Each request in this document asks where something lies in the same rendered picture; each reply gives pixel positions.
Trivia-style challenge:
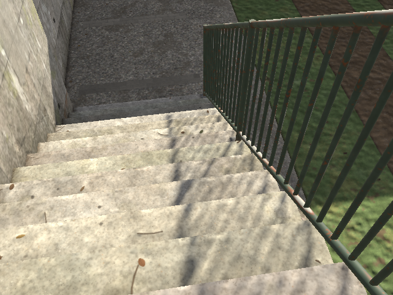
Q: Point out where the stairs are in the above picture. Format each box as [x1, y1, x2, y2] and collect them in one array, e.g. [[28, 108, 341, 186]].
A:
[[0, 93, 367, 295]]

